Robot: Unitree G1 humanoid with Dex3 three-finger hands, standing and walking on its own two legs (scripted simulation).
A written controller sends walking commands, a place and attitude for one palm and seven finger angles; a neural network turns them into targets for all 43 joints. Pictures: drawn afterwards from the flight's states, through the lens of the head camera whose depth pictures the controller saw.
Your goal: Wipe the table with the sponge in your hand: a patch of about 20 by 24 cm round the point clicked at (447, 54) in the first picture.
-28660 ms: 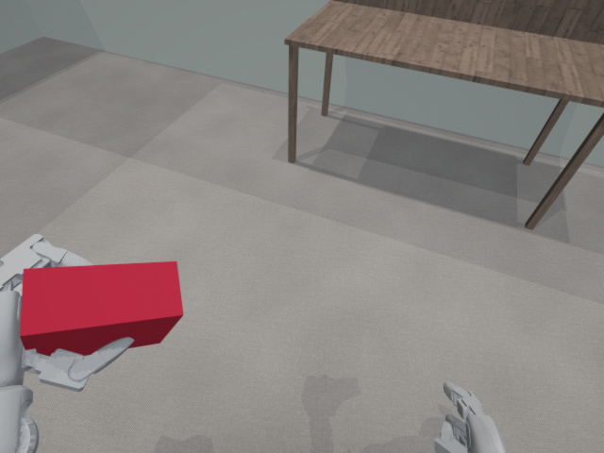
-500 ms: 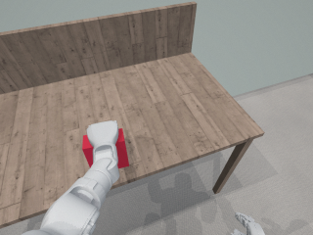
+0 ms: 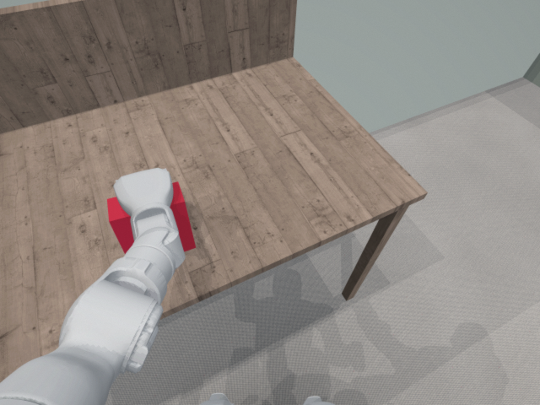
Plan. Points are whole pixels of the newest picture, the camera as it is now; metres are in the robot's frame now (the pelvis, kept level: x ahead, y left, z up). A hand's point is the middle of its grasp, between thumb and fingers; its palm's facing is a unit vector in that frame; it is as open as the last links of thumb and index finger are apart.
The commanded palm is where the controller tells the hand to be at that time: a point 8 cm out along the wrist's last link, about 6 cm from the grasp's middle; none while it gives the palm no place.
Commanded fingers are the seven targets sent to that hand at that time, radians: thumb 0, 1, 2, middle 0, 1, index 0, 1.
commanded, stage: wipe forward along the third lane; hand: left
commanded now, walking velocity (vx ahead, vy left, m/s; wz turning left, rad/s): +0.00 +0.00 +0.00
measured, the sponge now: (157, 232) +0.42 +0.20 -0.04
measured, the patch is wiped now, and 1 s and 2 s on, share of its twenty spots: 0.90 1.00 1.00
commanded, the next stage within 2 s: wipe back along the third lane in 0.78 s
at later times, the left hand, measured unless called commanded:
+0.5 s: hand (145, 189) +0.48 +0.22 +0.00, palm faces -0.12 +0.02 -0.99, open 9.9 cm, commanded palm +0.47 +0.21 +0.04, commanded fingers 0.00 0.10 1.30 -1.20 -1.60 -1.20 -1.60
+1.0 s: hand (135, 169) +0.53 +0.25 +0.00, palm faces -0.13 +0.02 -0.99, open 9.9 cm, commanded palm +0.50 +0.22 +0.04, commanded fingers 0.00 0.10 1.30 -1.20 -1.60 -1.20 -1.60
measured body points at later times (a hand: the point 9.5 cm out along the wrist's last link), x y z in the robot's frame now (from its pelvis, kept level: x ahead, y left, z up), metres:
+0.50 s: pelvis +0.00 +0.01 -0.01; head +0.09 +0.02 +0.43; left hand +0.48 +0.21 +0.06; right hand +0.06 -0.25 -0.14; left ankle +0.05 +0.12 -0.70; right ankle +0.04 -0.09 -0.70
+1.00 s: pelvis +0.02 +0.03 -0.01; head +0.14 +0.05 +0.42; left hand +0.54 +0.25 +0.06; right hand +0.02 -0.24 -0.13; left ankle +0.05 +0.12 -0.70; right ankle +0.04 -0.09 -0.70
